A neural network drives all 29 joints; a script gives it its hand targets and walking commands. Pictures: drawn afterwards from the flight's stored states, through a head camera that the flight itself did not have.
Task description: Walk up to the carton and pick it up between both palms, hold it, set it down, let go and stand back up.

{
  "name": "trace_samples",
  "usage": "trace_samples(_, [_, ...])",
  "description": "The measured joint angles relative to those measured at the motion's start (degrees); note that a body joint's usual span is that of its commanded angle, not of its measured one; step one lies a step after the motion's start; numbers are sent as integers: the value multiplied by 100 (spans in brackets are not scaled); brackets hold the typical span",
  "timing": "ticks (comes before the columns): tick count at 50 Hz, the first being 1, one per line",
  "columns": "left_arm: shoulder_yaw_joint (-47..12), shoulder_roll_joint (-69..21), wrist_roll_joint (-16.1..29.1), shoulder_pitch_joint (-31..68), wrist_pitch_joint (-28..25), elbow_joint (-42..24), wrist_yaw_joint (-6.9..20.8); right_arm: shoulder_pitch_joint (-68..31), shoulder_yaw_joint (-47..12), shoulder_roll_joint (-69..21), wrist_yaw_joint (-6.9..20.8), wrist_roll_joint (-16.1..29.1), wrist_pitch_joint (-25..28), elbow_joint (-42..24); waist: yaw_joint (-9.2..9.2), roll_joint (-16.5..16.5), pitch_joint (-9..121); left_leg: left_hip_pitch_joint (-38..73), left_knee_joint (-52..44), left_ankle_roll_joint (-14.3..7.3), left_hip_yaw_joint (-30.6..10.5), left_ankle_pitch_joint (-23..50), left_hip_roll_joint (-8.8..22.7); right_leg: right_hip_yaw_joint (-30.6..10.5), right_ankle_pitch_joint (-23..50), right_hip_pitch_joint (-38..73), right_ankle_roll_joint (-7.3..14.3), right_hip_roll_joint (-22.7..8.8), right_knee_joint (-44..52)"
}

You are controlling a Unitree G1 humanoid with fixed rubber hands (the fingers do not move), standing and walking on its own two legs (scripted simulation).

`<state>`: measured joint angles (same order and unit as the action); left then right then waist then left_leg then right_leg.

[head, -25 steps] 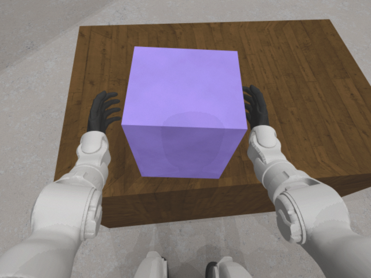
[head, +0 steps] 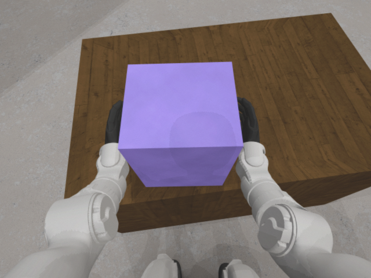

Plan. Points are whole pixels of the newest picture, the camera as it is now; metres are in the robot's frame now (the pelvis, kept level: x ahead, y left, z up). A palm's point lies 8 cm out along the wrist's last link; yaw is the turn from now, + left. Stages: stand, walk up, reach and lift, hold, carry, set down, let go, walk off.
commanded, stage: reach and lift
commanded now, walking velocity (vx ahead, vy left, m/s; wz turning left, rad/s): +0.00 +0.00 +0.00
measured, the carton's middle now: (182, 134) +0.42 +0.04 -0.02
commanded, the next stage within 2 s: none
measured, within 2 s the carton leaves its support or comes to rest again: neither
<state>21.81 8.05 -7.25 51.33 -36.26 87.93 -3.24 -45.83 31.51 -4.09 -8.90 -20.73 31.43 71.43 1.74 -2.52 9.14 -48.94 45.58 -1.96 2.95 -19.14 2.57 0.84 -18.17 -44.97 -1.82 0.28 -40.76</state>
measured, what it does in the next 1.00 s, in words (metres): stands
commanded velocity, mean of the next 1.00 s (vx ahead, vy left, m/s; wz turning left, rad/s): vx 0.00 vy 0.00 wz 0.00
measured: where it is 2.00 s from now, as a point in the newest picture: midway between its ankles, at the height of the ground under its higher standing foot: outside the picture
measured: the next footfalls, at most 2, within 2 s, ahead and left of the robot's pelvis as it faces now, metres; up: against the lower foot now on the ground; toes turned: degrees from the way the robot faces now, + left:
none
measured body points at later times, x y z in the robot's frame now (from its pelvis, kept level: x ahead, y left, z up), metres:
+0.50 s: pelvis +0.01 -0.02 +0.01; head +0.13 +0.01 +0.44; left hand +0.42 +0.19 +0.00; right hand +0.42 -0.11 +0.00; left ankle +0.01 +0.09 -0.70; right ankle +0.00 -0.15 -0.70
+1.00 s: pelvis +0.01 -0.01 +0.00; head +0.13 +0.02 +0.44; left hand +0.42 +0.19 -0.01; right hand +0.43 -0.11 +0.00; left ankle +0.01 +0.09 -0.70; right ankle +0.00 -0.14 -0.70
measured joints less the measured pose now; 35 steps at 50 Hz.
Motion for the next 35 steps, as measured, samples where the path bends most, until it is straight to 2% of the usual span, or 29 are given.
trace_samples(6, [93, 57, -120, -13, -49, 84, 75, 35, 247, -66, -94, -283, 114, 151, -27, 169, -83, 203, -136, 60, -53, 18, 11, 54, -10, 211, 54, 19, 119])
trace_samples(17, [78, 73, -265, -137, -56, -26, 101, 143, 244, -122, -159, -136, 301, 319, -48, 263, 45, 179, -198, 153, -190, 21, 47, 188, -25, 253, 136, 66, 234])
trace_samples(35, [141, 84, -248, -79, -171, -11, 146, 73, 229, -102, -178, -83, 507, 391, -77, 234, 5, 100, -260, 142, -213, 113, 10, 216, 32, 169, 132, 33, 251])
